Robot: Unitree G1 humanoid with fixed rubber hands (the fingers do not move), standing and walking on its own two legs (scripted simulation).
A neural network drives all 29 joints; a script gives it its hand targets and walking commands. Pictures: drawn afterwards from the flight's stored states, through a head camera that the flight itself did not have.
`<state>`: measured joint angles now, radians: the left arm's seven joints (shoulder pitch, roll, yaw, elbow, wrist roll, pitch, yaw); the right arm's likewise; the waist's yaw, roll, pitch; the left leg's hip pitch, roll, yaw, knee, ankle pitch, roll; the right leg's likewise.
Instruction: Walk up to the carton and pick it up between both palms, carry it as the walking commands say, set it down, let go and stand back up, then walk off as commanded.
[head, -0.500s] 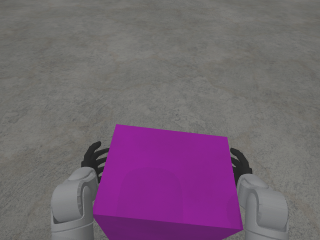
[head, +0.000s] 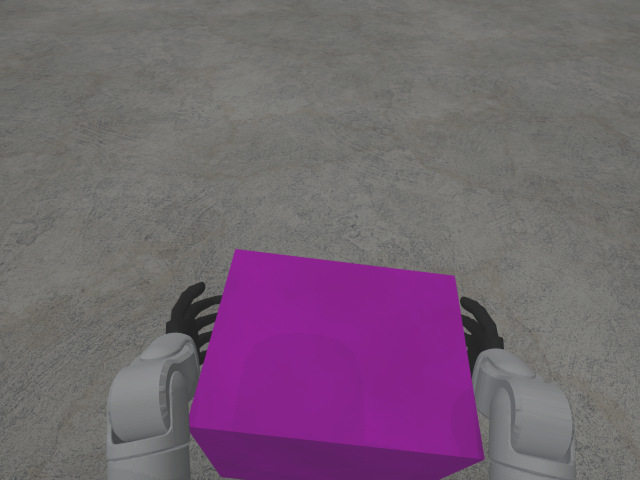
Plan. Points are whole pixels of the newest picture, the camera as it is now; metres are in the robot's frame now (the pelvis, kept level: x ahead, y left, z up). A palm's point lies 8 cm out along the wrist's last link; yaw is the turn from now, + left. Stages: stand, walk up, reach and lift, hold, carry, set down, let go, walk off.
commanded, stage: carry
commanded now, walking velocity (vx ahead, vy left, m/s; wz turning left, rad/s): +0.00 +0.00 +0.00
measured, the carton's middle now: (326, 385) +0.24 +0.00 +0.00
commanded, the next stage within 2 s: none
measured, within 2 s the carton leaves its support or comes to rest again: neither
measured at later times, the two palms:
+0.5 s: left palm (185, 357) +0.25 +0.17 +0.05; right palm (477, 367) +0.24 -0.17 +0.05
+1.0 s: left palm (185, 364) +0.24 +0.17 +0.04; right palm (478, 376) +0.24 -0.17 +0.05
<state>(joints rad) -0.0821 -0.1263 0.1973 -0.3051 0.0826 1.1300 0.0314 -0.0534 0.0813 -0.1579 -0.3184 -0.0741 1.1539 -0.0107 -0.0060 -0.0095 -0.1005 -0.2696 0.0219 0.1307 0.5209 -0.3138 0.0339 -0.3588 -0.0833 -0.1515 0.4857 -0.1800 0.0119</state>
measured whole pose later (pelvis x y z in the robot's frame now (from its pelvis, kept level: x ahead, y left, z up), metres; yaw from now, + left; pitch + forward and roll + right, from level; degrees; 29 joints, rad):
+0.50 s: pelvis -0.01 +0.00 +0.00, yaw +0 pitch +3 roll +0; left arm -0.06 -0.11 0.19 -0.21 0.09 1.00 0.01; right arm -0.05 0.08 -0.14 -0.21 -0.09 1.02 0.00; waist 0.00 -0.02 -0.10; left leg -0.28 0.02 0.13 0.53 -0.31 0.03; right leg -0.37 -0.08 -0.15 0.49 -0.18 0.01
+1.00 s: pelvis -0.01 +0.00 +0.00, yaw +0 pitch +3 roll +0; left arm -0.07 -0.11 0.19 -0.12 0.11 0.94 0.00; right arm -0.05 0.06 -0.13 -0.13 -0.11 0.96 0.01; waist 0.00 -0.01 -0.11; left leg -0.28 0.02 0.13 0.53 -0.30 0.04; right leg -0.37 -0.09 -0.15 0.50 -0.17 0.01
